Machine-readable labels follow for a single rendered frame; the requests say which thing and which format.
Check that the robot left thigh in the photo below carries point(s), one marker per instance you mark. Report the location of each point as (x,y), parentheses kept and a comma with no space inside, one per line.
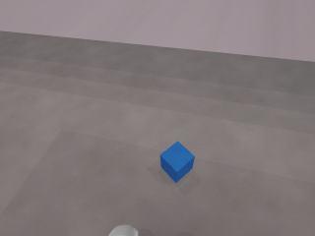
(124,230)

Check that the carton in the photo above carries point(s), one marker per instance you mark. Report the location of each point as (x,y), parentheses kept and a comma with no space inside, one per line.
(177,161)

